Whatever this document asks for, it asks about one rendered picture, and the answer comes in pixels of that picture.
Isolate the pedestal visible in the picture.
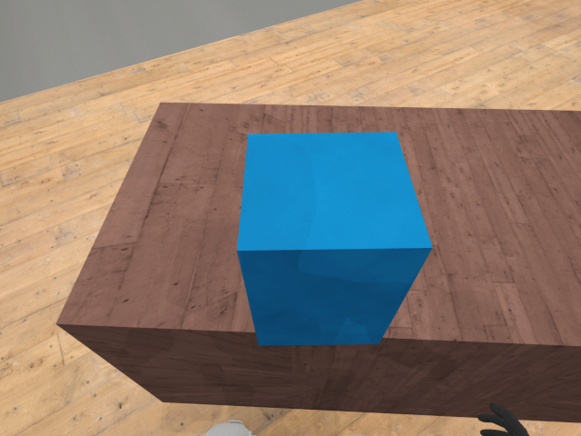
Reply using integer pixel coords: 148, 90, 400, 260
56, 103, 581, 423

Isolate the carton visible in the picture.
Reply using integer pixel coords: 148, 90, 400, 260
237, 132, 432, 346

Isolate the robot right hand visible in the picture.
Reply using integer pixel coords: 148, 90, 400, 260
478, 402, 529, 436

